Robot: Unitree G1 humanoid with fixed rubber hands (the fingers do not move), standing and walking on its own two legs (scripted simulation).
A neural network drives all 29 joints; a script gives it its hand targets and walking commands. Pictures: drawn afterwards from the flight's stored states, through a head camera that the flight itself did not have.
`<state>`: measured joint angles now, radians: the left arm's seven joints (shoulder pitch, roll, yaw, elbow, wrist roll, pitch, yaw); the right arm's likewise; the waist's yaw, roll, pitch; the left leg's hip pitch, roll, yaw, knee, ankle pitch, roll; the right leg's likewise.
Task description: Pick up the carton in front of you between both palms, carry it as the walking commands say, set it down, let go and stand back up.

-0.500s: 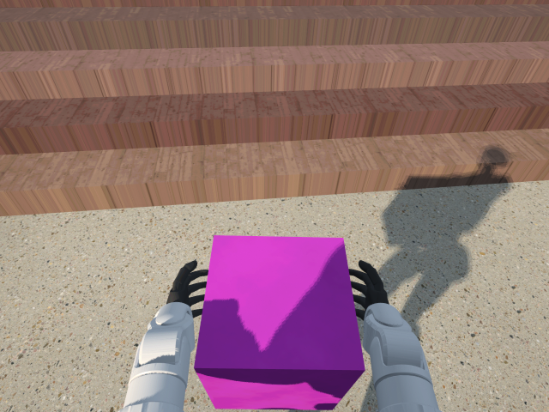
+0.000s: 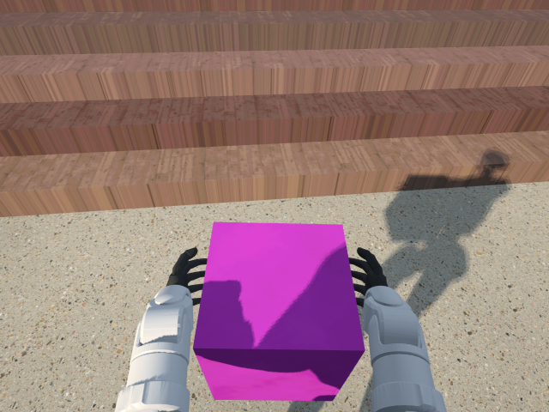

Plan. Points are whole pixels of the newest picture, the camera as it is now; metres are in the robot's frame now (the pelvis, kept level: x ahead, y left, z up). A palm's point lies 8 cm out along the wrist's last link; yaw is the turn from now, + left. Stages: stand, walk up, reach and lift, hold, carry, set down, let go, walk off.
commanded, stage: reach and lift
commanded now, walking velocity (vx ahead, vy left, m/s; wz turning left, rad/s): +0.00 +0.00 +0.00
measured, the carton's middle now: (275, 315) +0.31 +0.00 -0.04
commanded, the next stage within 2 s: hold in 0.58 s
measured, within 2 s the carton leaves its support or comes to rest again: neither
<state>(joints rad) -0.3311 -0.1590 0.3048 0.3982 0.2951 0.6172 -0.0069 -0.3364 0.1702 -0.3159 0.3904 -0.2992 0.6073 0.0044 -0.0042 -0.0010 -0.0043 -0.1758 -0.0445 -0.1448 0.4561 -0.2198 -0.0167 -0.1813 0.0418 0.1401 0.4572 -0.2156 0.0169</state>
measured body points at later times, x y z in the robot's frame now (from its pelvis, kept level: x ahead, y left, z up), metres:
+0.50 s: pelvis +0.02 +0.00 +0.01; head -0.02 +0.00 +0.45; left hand +0.32 +0.15 +0.03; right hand +0.32 -0.15 +0.03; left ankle +0.02 +0.13 -0.74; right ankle +0.03 -0.13 -0.74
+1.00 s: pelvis +0.01 +0.00 +0.00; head -0.04 +0.00 +0.45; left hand +0.31 +0.15 +0.05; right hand +0.31 -0.15 +0.05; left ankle +0.02 +0.13 -0.74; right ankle +0.03 -0.13 -0.74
